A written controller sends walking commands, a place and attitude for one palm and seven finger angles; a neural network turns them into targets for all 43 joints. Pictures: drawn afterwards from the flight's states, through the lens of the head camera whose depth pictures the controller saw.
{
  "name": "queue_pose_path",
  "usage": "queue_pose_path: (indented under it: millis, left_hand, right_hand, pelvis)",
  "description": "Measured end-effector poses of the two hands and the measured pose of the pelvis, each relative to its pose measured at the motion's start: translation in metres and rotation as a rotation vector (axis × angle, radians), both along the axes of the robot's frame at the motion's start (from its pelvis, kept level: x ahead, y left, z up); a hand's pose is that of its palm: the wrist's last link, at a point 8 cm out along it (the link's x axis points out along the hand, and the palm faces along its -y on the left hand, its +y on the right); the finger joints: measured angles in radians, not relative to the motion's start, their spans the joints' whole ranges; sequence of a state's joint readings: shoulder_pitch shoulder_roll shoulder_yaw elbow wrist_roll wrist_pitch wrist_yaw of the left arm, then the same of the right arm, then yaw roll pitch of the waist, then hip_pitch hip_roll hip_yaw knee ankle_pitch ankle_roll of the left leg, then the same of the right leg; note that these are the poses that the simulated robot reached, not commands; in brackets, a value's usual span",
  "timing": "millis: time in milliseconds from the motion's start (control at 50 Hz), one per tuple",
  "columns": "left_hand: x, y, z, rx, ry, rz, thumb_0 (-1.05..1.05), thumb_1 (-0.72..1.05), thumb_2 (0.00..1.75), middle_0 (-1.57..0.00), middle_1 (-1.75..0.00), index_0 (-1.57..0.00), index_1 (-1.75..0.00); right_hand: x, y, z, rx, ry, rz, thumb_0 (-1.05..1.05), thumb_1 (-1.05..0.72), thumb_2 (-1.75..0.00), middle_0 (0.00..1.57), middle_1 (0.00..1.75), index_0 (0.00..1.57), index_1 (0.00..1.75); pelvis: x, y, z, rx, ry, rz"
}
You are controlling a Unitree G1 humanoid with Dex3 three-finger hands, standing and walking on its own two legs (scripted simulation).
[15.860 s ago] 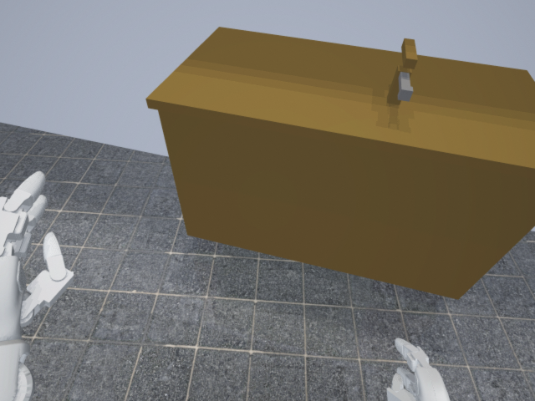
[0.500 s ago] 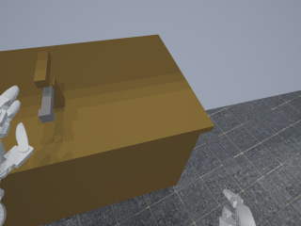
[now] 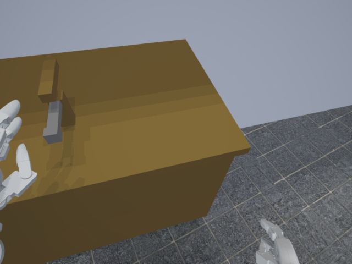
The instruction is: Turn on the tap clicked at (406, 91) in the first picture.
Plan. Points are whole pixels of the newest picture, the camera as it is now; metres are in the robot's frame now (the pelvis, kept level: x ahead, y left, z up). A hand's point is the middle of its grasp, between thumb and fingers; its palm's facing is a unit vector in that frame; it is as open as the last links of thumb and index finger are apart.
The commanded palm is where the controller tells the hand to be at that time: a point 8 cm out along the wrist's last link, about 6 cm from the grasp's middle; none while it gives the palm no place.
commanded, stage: shuffle to correct the standing spot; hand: left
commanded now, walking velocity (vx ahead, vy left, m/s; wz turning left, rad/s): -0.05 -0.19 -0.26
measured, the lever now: (53, 134) +0.35 +0.30 +0.09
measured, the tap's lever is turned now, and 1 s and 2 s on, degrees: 0 0 0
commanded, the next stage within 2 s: come to a stop and stand still in 0.74 s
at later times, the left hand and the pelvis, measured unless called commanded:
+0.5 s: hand (34, 173) +0.22 +0.24 +0.17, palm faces +0.33 -0.84 -0.43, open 7.5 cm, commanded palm +0.16 +0.28 +0.19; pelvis +0.00 +0.00 +0.00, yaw +0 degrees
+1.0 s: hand (4, 150) +0.24 +0.29 +0.19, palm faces +0.43 -0.78 -0.46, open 7.5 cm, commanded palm +0.16 +0.28 +0.19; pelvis -0.01 +0.00 +0.00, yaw -2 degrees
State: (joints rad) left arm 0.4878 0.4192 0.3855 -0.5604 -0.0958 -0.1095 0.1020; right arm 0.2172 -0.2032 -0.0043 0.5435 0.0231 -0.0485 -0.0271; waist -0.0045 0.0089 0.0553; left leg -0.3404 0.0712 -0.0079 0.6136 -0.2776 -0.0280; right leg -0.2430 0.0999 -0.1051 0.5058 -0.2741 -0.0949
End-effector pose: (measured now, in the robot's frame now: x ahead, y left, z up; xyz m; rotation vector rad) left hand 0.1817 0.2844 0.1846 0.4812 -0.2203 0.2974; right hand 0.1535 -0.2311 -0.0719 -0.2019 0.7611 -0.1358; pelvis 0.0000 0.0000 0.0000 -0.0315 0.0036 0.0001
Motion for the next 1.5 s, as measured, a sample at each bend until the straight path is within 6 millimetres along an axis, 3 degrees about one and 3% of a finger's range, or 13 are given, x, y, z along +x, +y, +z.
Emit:
queue_pose_path:
  millis: [240, 420, 880, 940, 1000, 1120, 1180, 1300, 1380, 1500]
  left_hand:
    - [-0.002, -0.007, 0.000, -0.003, 0.000, -0.015, 0.02, 0.89, 0.90, -0.21, -0.30, -0.21, -0.30]
    - [0.002, -0.002, -0.002, -0.013, -0.004, -0.004, 0.02, 0.89, 0.90, -0.21, -0.30, -0.21, -0.30]
    - [0.002, 0.000, -0.001, -0.011, -0.003, 0.002, 0.02, 0.89, 0.90, -0.21, -0.30, -0.21, -0.30]
    - [0.013, 0.023, 0.023, 0.145, -0.090, 0.003, 0.02, 0.88, 0.90, -0.21, -0.30, -0.21, -0.30]
    - [0.021, 0.039, 0.025, 0.104, -0.128, 0.050, 0.02, 0.88, 0.90, -0.21, -0.30, -0.21, -0.30]
    - [0.009, 0.003, -0.002, 0.010, -0.044, -0.096, 0.02, 0.89, 0.90, -0.20, -0.30, -0.20, -0.30]
    - [-0.002, 0.005, -0.008, -0.004, -0.028, -0.130, 0.02, 0.89, 0.90, -0.21, -0.30, -0.21, -0.30]
    - [-0.009, 0.049, 0.002, -0.002, -0.113, -0.024, 0.02, 0.88, 0.90, -0.21, -0.30, -0.21, -0.30]
    - [-0.005, 0.067, 0.004, -0.032, -0.154, 0.034, 0.02, 0.88, 0.90, -0.21, -0.30, -0.21, -0.30]
    - [0.005, 0.068, -0.006, -0.068, -0.113, 0.005, 0.02, 0.89, 0.90, -0.20, -0.30, -0.20, -0.30]
  right_hand:
    - [-0.001, -0.001, -0.002, 0.013, -0.011, -0.001, 0.01, -0.90, -0.90, 0.20, 0.30, 0.20, 0.30]
    - [-0.009, -0.003, -0.003, -0.003, 0.022, -0.015, 0.02, -0.90, -0.90, 0.20, 0.30, 0.20, 0.30]
    - [0.005, 0.001, 0.001, 0.005, -0.009, 0.002, 0.01, -0.90, -0.90, 0.20, 0.30, 0.20, 0.30]
    - [-0.001, 0.003, 0.001, -0.021, 0.001, 0.050, 0.01, -0.90, -0.90, 0.20, 0.30, 0.20, 0.30]
    - [-0.007, 0.002, 0.004, -0.003, -0.026, 0.059, 0.02, -0.90, -0.90, 0.20, 0.30, 0.20, 0.30]
    - [-0.021, 0.001, 0.009, 0.001, -0.101, -0.019, 0.02, -0.90, -0.90, 0.20, 0.30, 0.20, 0.30]
    - [-0.030, 0.008, 0.011, -0.024, -0.085, -0.047, 0.02, -0.90, -0.90, 0.20, 0.30, 0.20, 0.30]
    - [-0.037, 0.037, 0.013, -0.045, -0.038, -0.017, 0.02, -0.91, -0.90, 0.20, 0.30, 0.20, 0.30]
    - [-0.028, 0.060, 0.014, -0.021, -0.049, 0.026, 0.02, -0.90, -0.90, 0.20, 0.30, 0.20, 0.30]
    - [-0.006, 0.088, 0.019, 0.013, -0.083, 0.068, 0.02, -0.90, -0.90, 0.20, 0.30, 0.20, 0.30]
  pelvis:
    - [-0.004, -0.003, -0.002, -0.002, -0.001, -0.006]
    - [0.000, 0.000, -0.001, 0.006, -0.004, -0.003]
    - [0.001, 0.000, -0.001, -0.003, -0.001, 0.004]
    - [-0.004, -0.004, 0.002, 0.012, 0.005, -0.010]
    - [-0.010, 0.001, 0.003, 0.024, 0.001, -0.037]
    - [-0.017, 0.020, 0.000, 0.026, -0.021, -0.051]
    - [-0.017, 0.027, 0.002, 0.017, -0.026, -0.051]
    - [-0.015, 0.044, 0.007, 0.013, -0.030, -0.043]
    - [-0.013, 0.055, 0.008, 0.014, -0.031, -0.039]
    - [-0.006, 0.068, 0.010, 0.005, -0.026, -0.035]
